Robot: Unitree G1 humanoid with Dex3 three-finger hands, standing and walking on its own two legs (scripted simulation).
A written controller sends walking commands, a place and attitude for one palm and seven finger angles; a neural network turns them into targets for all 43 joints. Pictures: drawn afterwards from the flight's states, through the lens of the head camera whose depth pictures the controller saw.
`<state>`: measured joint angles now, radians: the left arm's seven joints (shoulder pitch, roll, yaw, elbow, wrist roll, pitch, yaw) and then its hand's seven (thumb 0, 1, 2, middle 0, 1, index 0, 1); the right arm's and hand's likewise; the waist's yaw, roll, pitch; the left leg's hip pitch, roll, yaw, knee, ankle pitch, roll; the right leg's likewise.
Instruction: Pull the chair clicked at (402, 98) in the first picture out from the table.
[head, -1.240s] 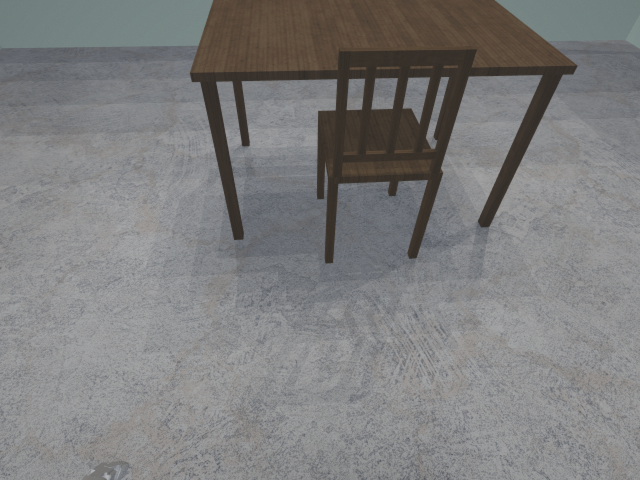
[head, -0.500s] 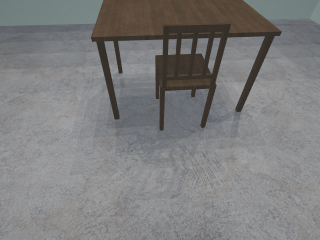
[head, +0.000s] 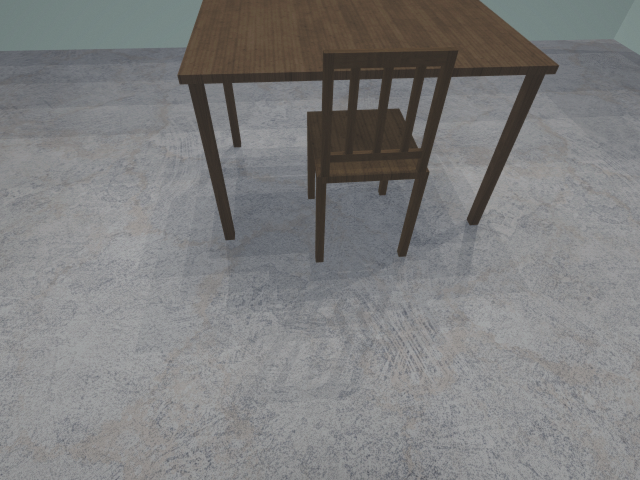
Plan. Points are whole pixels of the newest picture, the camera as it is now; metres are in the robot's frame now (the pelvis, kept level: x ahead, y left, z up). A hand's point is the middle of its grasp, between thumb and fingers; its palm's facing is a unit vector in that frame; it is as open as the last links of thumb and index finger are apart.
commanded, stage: look at it before walking up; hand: left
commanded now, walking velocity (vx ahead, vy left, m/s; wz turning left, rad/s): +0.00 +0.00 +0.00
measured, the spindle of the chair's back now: (382, 112) +1.12 -0.12 -0.11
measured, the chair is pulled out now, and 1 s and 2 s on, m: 0.00 0.00 0.00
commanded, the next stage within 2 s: walk to a spot facing it in 0.20 s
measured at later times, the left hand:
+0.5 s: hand out of the picture +0.07 +0.24 -0.16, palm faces -0.05 -0.95 -0.32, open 7.4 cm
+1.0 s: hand out of the picture +0.05 +0.14 -0.16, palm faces -0.24 -0.94 -0.25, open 7.4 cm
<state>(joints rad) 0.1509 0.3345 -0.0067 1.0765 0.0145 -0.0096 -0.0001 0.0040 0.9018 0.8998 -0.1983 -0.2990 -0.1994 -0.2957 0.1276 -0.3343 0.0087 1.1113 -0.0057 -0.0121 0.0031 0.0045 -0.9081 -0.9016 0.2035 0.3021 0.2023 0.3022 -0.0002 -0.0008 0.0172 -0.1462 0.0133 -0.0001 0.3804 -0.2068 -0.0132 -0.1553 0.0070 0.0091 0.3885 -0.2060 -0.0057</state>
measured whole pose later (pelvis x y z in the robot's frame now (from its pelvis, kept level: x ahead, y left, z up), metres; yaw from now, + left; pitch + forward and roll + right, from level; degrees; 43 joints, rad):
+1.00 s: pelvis -0.02 -0.04 +0.00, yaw -19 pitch +1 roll +2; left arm 0.34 0.17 0.04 0.95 0.02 0.00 0.00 0.00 0.90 0.90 -0.20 -0.30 -0.20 -0.30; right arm 0.15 -0.25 -0.06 0.96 -0.02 0.04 0.00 0.01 -0.91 -0.90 0.20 0.30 0.20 0.30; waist 0.04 0.02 0.03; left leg -0.50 0.06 -0.01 1.11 -0.29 -0.08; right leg -0.25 0.10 0.08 0.42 -0.18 -0.09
